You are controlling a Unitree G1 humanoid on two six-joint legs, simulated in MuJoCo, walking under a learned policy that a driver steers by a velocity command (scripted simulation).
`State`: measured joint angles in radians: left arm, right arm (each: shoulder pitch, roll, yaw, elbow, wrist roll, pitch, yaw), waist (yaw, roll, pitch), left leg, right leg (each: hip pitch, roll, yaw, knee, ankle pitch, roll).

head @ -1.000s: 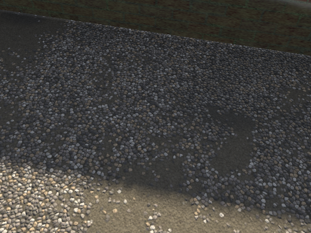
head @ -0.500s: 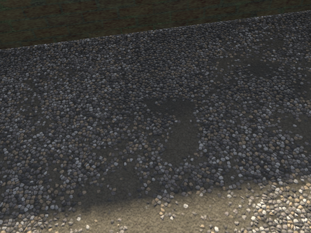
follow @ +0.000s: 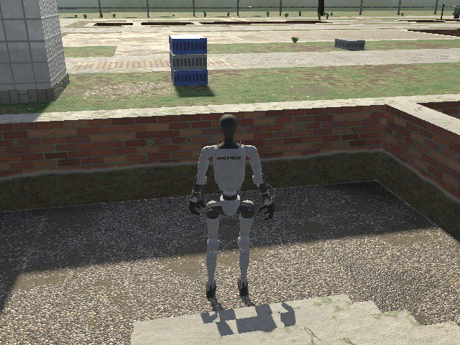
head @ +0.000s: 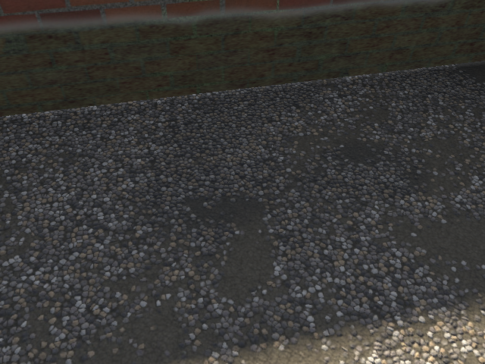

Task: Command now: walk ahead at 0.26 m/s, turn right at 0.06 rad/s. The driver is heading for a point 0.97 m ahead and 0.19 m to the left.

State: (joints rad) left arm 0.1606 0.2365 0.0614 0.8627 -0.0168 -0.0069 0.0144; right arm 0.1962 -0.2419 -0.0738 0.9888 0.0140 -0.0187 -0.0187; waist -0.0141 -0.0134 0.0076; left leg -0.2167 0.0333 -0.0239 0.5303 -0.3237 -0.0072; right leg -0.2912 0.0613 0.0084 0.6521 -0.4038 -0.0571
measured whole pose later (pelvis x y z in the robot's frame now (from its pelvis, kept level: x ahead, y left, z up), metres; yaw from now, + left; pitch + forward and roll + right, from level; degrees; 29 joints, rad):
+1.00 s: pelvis +0.45 +0.10 +0.01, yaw +19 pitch +2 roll +0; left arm 0.04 0.27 0.06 0.77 0.00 -0.11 -0.01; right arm 0.33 -0.26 -0.05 0.87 0.02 -0.07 0.00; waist -0.09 -0.04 0.02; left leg -0.05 -0.13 -0.12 0.30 -0.27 0.11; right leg -0.63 -0.08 0.06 0.54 0.12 0.02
